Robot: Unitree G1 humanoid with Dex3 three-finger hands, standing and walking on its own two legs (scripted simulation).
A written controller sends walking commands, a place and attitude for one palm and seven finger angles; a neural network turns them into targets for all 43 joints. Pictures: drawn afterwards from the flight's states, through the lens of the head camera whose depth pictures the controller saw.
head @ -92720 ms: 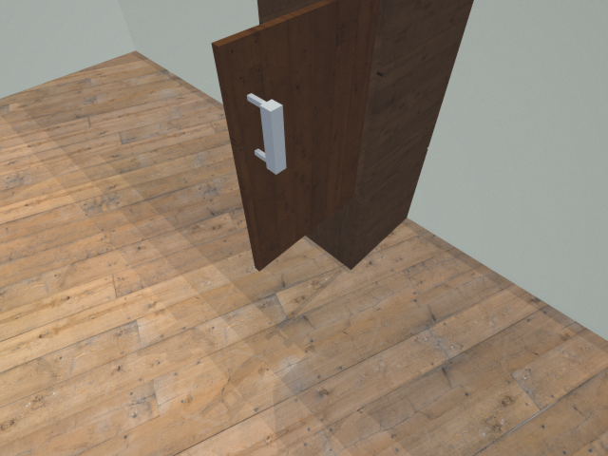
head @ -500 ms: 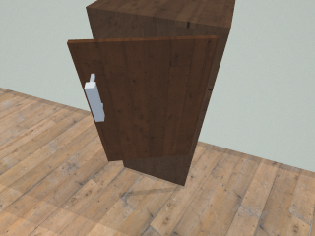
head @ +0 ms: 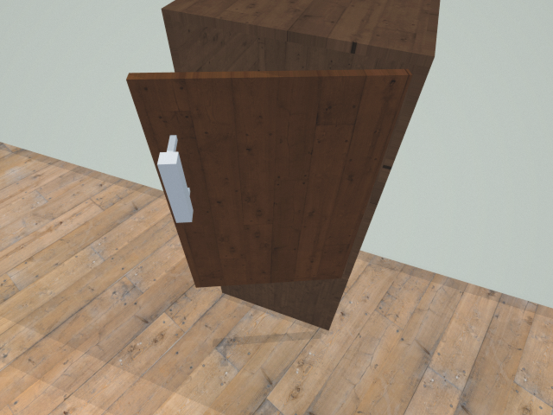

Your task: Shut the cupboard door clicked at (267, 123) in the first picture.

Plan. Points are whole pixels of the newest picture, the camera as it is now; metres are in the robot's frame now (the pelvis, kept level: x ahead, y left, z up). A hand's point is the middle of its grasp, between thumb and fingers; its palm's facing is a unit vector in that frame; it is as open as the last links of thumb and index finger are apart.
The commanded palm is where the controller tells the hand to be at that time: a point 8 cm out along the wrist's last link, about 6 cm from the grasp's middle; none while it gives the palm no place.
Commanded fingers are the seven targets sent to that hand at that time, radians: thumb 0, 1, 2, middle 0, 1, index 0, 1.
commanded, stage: look again from close up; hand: left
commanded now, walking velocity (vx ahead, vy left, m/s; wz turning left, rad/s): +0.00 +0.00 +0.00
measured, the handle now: (178, 179) +0.44 +0.20 +0.08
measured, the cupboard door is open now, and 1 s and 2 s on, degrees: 25 25 25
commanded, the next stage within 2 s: raise the hand and make a fist in 0.22 s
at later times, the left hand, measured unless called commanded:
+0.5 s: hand (160, 334) +0.23 +0.19 -0.02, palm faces +0.26 -0.96 -0.14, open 7.2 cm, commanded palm +0.12 +0.23 -0.06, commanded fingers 0.00 0.90 0.90 -0.37 -0.48 -0.37 -0.48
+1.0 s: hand (184, 355) +0.19 +0.14 +0.01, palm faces +0.00 -1.00 -0.05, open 4.9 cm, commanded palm +0.14 +0.22 +0.00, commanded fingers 0.00 0.90 0.90 -0.82 -0.98 -0.82 -0.98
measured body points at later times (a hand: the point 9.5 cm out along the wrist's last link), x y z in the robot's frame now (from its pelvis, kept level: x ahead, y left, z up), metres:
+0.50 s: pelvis +0.03 +0.00 -0.01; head +0.02 -0.01 +0.44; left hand +0.21 +0.24 -0.01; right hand +0.12 -0.25 -0.13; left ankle +0.01 +0.09 -0.74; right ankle +0.02 -0.11 -0.74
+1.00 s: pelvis -0.02 -0.04 -0.09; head +0.03 -0.04 +0.36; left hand +0.19 +0.19 +0.02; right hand +0.20 -0.23 -0.16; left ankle +0.01 +0.09 -0.74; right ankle +0.02 -0.11 -0.74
